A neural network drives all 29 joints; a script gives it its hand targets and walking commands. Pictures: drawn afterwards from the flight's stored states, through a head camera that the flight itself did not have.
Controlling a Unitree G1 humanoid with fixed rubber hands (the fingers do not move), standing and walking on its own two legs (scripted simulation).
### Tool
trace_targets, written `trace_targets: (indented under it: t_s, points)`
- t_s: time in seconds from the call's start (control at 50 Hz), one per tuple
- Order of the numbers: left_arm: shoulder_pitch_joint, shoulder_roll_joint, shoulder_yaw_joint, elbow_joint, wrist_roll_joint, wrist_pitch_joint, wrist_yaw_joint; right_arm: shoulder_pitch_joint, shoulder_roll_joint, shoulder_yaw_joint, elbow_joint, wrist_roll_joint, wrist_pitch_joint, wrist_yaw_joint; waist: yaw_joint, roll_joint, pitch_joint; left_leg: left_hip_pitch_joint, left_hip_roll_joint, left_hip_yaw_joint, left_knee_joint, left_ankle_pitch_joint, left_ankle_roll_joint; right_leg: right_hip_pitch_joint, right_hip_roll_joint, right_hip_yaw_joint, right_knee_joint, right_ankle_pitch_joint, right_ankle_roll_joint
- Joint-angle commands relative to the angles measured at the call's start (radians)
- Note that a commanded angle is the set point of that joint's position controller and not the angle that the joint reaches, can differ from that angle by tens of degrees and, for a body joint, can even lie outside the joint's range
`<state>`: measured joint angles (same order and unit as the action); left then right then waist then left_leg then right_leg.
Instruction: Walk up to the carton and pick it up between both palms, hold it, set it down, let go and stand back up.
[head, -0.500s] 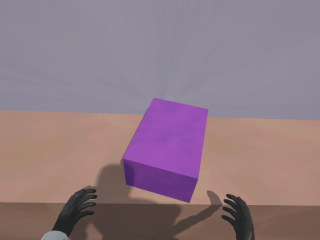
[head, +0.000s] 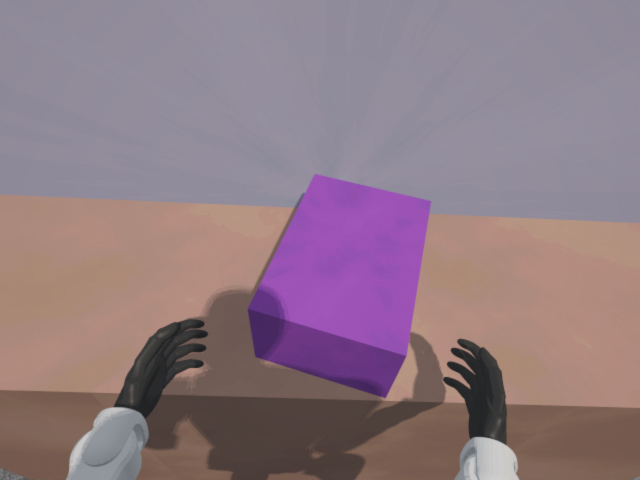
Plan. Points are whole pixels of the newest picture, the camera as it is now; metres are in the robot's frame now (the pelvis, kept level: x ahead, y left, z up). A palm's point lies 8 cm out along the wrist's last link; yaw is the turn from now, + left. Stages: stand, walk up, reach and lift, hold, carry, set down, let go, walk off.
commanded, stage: reach and lift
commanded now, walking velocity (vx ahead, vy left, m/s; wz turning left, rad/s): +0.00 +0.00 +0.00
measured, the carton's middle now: (346, 275) +0.45 +0.00 -0.05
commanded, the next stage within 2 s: none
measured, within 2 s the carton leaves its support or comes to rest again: neither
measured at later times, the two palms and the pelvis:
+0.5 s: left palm (180, 309) +0.31 +0.21 +0.05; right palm (499, 372) +0.27 -0.18 +0.03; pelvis +0.01 -0.01 +0.00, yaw -1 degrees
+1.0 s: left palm (195, 244) +0.39 +0.21 +0.08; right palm (501, 310) +0.33 -0.18 +0.07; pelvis +0.00 +0.00 +0.00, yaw +0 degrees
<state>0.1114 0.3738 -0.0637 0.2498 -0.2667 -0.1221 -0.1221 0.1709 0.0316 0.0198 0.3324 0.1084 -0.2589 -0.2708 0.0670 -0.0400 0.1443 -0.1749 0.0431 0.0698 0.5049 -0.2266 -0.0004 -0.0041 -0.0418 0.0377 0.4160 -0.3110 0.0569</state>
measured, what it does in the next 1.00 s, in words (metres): stands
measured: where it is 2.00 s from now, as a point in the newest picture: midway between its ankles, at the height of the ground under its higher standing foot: outside the picture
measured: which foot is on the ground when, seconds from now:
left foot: down 0.00-1.00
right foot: down 0.00-1.00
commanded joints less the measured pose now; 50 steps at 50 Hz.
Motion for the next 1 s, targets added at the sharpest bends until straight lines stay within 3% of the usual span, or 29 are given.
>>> trace_targets:
  t_s: [0.0, 0.22, 0.44, 0.56, 0.76, 0.78, 0.86, 0.98]
  points:
    - [-0.21, 0.144, 0.084, -0.152, 0.0, 0.017, -0.002, -0.154, -0.057, -0.016, -0.178, -0.004, 0.001, -0.025, -0.035, 0.136, -0.221, 0.267, -0.01, -0.032, -0.069, 0.255, -0.058, -0.192, 0.041, -0.022, -0.114, 0.15, -0.055]
    - [-0.353, 0.123, 0.144, -0.115, 0.04, 0.102, -0.031, -0.247, -0.083, 0.045, -0.169, 0.037, 0.018, -0.064, -0.048, 0.107, -0.282, 0.347, -0.021, -0.026, -0.057, 0.394, -0.059, -0.163, 0.038, -0.036, -0.11, 0.413, -0.014]
    - [-0.59, 0.134, 0.169, -0.053, 0.046, 0.165, -0.019, -0.435, -0.112, 0.051, -0.185, 0.069, 0.064, -0.074, -0.062, 0.091, -0.322, 0.341, -0.025, -0.006, -0.076, 0.318, -0.04, -0.183, 0.041, -0.04, -0.113, 0.398, -0.003]
    - [-0.737, 0.147, 0.179, 0.109, 0.046, 0.176, -0.023, -0.558, -0.12, 0.054, -0.106, 0.074, 0.121, -0.083, -0.071, 0.055, -0.321, 0.29, -0.03, 0.006, -0.097, 0.213, -0.022, -0.175, 0.037, -0.038, -0.107, 0.367, 0.008]
    - [-0.932, 0.165, 0.155, 0.159, 0.037, 0.203, 0.01, -0.744, -0.17, 0.005, -0.047, 0.127, 0.203, -0.077, -0.107, 0.144, -0.454, 0.31, -0.026, 0.007, -0.07, 0.283, -0.039, -0.215, 0.063, -0.057, -0.098, 0.351, -0.013]
    - [-0.946, 0.169, 0.153, 0.162, 0.031, 0.208, 0.009, -0.764, -0.172, 0.002, -0.053, 0.132, 0.208, -0.078, -0.115, 0.123, -0.482, 0.312, -0.028, 0.007, -0.064, 0.29, -0.037, -0.216, 0.067, -0.058, -0.1, 0.361, -0.009]
    - [-0.993, 0.17, 0.145, 0.187, 0.024, 0.218, 0.014, -0.825, -0.194, -0.006, -0.053, 0.147, 0.226, -0.074, -0.127, 0.133, -0.543, 0.317, -0.033, 0.0, -0.05, 0.344, -0.046, -0.217, 0.078, -0.07, -0.089, 0.418, -0.01]
    - [-1.071, 0.172, 0.14, 0.31, 0.03, 0.228, 0.015, -0.908, -0.212, -0.013, 0.035, 0.159, 0.263, -0.063, -0.142, 0.105, -0.546, 0.324, -0.032, -0.009, -0.052, 0.339, -0.043, -0.252, 0.088, -0.085, -0.103, 0.409, -0.01]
